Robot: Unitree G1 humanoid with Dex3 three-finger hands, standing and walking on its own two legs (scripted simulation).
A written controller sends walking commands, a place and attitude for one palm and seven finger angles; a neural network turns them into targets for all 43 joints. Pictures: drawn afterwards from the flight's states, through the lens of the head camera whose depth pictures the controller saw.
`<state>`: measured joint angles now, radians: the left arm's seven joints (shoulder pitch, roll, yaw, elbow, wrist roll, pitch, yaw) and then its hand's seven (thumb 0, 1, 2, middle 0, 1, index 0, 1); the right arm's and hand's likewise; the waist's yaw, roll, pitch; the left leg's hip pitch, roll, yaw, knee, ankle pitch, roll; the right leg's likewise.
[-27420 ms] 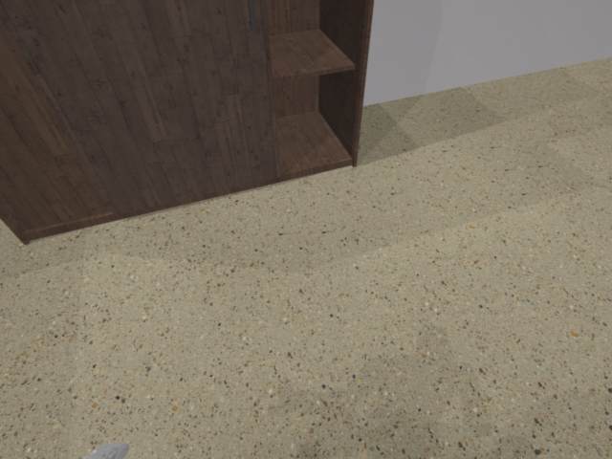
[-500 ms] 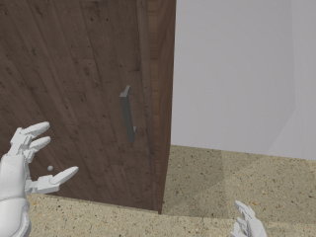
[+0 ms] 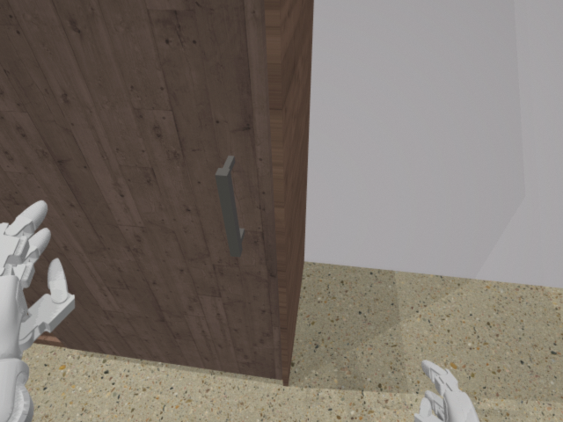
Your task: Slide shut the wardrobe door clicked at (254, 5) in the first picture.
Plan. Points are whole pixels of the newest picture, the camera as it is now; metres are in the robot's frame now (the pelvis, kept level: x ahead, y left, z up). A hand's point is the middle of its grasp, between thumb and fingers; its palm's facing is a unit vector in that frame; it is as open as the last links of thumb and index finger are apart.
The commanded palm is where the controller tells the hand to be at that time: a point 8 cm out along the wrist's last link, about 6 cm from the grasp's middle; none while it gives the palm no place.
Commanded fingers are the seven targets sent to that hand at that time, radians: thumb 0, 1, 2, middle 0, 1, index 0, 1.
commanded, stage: draw the hand back to the body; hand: left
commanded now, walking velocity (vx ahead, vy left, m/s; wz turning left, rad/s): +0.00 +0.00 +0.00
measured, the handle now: (233, 209) +0.43 +0.15 +0.08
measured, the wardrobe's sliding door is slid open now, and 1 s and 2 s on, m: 0.00 0.00 0.00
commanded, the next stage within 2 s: step back with the hand held close in 0.16 s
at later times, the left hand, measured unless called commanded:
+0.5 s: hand (76, 299) +0.19 +0.26 +0.16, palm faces +0.41 -0.80 -0.43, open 7.4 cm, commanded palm +0.13 +0.30 +0.17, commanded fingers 0.00 0.90 0.90 -0.20 -0.30 -0.20 -0.30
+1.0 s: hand (13, 347) +0.13 +0.29 +0.16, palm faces +0.45 -0.78 -0.43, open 7.4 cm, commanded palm +0.06 +0.33 +0.17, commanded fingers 0.00 0.90 0.90 -0.20 -0.30 -0.20 -0.30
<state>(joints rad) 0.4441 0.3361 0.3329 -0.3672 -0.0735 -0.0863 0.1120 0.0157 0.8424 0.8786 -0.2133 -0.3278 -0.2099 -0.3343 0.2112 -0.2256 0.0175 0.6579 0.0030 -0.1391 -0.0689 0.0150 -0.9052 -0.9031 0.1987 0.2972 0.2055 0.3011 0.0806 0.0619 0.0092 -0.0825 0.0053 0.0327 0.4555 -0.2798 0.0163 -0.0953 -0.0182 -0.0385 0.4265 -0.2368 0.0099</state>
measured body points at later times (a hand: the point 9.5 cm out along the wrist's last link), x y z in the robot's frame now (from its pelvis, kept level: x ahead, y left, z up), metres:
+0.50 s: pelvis -0.02 +0.00 +0.00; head -0.02 -0.01 +0.45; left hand +0.16 +0.30 +0.18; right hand +0.16 -0.24 -0.08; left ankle -0.01 +0.10 -0.74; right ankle +0.00 -0.13 -0.74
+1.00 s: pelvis -0.08 +0.03 -0.02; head -0.06 +0.05 +0.43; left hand +0.10 +0.33 +0.18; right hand +0.09 -0.21 -0.09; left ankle -0.01 +0.10 -0.74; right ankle +0.00 -0.12 -0.74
